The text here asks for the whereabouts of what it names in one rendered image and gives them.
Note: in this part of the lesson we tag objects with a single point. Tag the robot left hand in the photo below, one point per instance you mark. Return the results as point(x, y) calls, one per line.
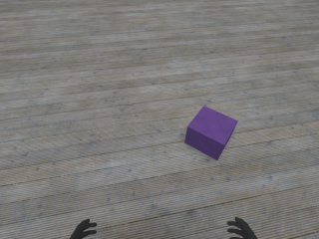
point(80, 232)

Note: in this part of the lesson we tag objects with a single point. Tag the robot right hand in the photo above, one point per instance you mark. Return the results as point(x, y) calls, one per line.
point(245, 231)

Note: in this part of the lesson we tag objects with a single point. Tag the carton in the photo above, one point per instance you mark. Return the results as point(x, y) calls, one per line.
point(209, 132)

